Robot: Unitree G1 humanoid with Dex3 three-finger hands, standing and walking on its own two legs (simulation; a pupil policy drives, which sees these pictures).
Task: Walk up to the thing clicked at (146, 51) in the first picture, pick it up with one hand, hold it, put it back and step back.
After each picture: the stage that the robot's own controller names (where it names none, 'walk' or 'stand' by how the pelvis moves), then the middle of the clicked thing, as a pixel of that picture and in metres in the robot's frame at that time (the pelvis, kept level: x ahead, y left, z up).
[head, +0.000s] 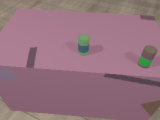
stand; (147, 57) +0.64 -0.34 -0.12
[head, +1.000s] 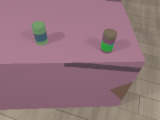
sink last; (108, 41) +0.65 -0.12 -0.08
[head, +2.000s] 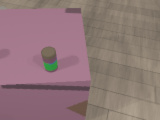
stand; (50, 60) +0.55 +0.17 -0.09
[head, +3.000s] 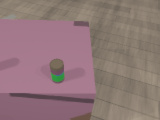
stand; (57, 71) +0.53 +0.14 -0.12
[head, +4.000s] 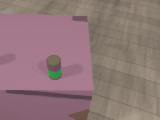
stand; (54, 67) +0.53 +0.15 -0.12
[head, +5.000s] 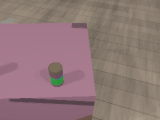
stand; (56, 75) +0.52 +0.14 -0.13
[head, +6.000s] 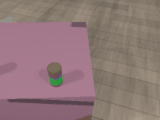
stand; (55, 75) +0.51 +0.15 -0.13
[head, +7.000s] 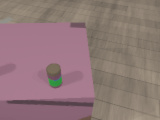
rise first; (54, 76) +0.50 +0.15 -0.13
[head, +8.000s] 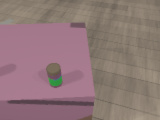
rise first; (54, 75) +0.50 +0.17 -0.12
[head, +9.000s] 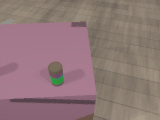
go down; (56, 74) +0.51 +0.16 -0.12
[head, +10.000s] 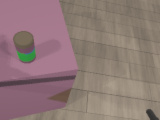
go down; (25, 48) +0.51 +0.16 -0.04
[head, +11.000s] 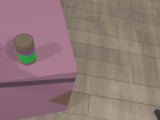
approach; (26, 50) +0.52 +0.17 -0.04
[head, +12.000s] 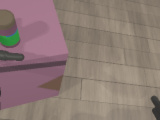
close; (6, 30) +0.54 +0.18 +0.00
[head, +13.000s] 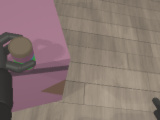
lift; (23, 55) +0.46 +0.13 -0.01
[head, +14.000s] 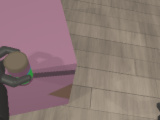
lift; (20, 69) +0.41 +0.17 -0.01
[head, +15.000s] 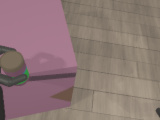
lift; (16, 69) +0.41 +0.18 +0.00
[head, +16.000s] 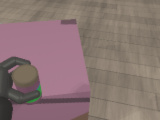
lift; (28, 85) +0.32 +0.17 +0.10
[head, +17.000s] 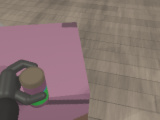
hold; (35, 88) +0.31 +0.15 +0.09
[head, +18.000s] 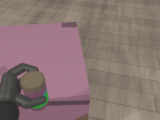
hold; (35, 91) +0.31 +0.15 +0.08
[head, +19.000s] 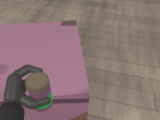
crouch; (40, 92) +0.31 +0.14 +0.07
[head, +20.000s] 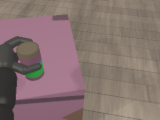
crouch; (31, 61) +0.41 +0.16 +0.09
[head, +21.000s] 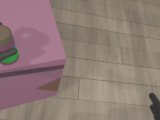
lower; (4, 46) +0.48 +0.18 -0.02
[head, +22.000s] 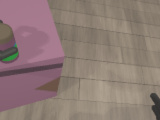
lower; (4, 44) +0.49 +0.17 +0.00
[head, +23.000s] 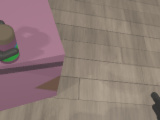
lower; (5, 45) +0.49 +0.16 +0.00
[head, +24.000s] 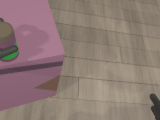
lower; (4, 43) +0.49 +0.17 +0.00
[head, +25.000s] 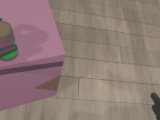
rest; (4, 42) +0.50 +0.17 +0.00
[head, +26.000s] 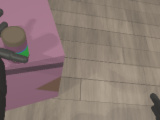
withdraw; (16, 46) +0.49 +0.14 +0.00
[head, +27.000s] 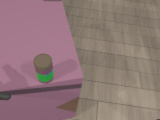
sink last; (44, 69) +0.46 +0.12 -0.05
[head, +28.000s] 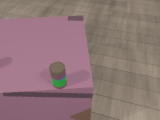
stand; (58, 75) +0.48 +0.13 -0.07
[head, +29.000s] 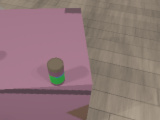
stand; (56, 72) +0.46 +0.13 -0.06
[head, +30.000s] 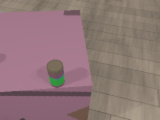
stand; (56, 74) +0.46 +0.13 -0.06
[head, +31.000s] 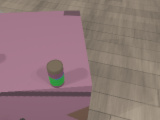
stand; (56, 74) +0.46 +0.13 -0.06
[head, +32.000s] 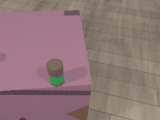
stand; (56, 73) +0.47 +0.13 -0.06
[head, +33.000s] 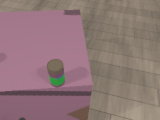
stand; (56, 73) +0.46 +0.13 -0.06
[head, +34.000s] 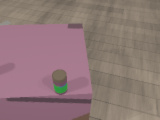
stand; (60, 82) +0.48 +0.12 -0.12
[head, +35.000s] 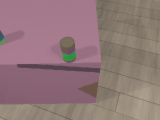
walk; (68, 50) +0.56 +0.10 -0.10
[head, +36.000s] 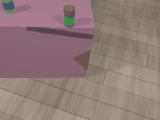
walk; (69, 16) +0.86 +0.09 -0.10
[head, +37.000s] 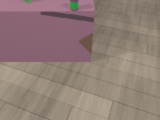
stand; (74, 1) +1.15 +0.11 -0.10
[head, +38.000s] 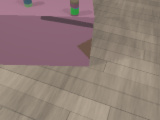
stand; (74, 7) +1.14 +0.09 -0.12
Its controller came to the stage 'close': yes
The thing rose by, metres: 0.21
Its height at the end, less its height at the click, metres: +0.00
